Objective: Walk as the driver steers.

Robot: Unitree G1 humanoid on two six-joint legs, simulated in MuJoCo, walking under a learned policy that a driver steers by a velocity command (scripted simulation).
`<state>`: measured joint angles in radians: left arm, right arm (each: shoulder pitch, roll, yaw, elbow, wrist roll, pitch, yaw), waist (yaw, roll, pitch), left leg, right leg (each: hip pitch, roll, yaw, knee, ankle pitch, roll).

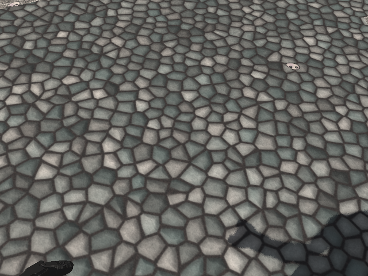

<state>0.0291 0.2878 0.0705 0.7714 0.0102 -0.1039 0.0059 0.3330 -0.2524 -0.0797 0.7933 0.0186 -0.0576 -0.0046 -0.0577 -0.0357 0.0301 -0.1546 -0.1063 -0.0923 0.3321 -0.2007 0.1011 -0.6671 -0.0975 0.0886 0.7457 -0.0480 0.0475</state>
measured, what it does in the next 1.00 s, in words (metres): walks ahead: right foot, then left foot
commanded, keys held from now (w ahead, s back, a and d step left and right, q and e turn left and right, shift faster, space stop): w+q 0.30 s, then w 0.38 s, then w+e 0.32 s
